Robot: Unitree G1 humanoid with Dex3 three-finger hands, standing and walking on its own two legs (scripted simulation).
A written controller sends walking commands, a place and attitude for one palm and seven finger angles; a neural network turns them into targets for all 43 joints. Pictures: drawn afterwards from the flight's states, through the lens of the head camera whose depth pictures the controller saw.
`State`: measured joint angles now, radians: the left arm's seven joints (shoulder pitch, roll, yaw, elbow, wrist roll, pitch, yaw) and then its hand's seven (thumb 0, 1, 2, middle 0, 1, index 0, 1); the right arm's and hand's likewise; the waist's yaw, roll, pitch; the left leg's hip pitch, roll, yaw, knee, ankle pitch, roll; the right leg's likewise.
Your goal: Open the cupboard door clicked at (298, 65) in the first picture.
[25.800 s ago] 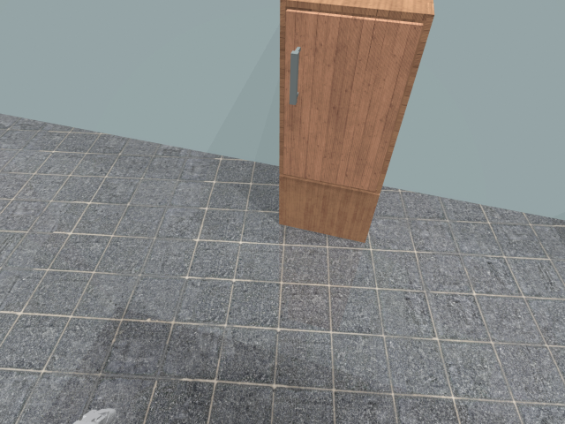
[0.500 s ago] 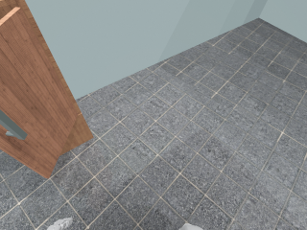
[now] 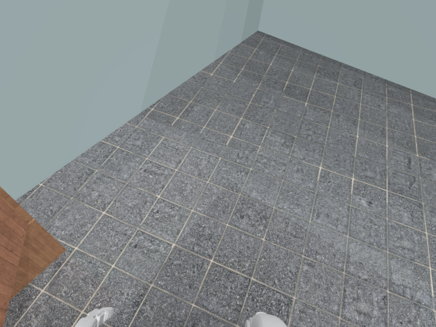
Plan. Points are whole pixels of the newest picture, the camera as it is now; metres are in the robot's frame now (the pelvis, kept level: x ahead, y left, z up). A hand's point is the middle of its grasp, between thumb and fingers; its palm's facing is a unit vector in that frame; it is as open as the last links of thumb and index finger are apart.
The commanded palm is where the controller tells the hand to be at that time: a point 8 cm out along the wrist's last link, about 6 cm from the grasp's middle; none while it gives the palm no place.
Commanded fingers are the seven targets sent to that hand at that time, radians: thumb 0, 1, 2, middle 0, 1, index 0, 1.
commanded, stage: walk to a spot facing it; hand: left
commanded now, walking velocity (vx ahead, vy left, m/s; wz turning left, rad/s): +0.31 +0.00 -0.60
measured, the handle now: out of the picture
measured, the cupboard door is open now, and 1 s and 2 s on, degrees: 47 47 47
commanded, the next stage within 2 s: turn to face it in 1.28 s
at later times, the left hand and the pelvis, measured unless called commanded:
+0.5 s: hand (162, 288) +0.22 +0.13 -0.19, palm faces -0.18 -0.97 -0.14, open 7.3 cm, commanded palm none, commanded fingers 0.00 0.90 0.90 -0.20 -0.30 -0.20 -0.30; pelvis +0.18 -0.05 -0.01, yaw -15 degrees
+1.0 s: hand (234, 160) +0.60 -0.03 -0.17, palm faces -0.48 -0.85 -0.21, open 7.4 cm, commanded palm none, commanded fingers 0.00 0.90 0.90 -0.20 -0.30 -0.20 -0.30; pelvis +0.39 -0.14 -0.02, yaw -26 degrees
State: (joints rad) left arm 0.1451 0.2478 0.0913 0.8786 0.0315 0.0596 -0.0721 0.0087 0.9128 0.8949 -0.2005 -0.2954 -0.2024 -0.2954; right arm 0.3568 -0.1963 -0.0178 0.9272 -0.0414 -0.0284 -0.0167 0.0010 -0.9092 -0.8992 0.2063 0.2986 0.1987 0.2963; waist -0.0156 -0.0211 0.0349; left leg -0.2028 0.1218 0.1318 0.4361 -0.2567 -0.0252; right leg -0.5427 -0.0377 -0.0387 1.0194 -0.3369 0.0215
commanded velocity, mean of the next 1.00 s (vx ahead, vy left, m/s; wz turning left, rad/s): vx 0.36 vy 0.00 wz -0.36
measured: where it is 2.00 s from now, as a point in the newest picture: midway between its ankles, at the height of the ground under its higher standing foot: (272, 233)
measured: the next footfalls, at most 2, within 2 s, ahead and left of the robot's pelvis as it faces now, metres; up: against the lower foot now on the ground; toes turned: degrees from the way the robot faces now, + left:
right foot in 0.18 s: +0.11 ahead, -0.16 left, +0.00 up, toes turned -13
left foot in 0.54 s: +0.35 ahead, +0.04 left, +0.00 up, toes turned -10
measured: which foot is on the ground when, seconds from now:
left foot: down 0.00-0.18, up 0.20-0.52, down 0.54-1.00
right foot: up 0.00-0.16, down 0.18-0.54, up 0.56-0.98, down 1.00-1.00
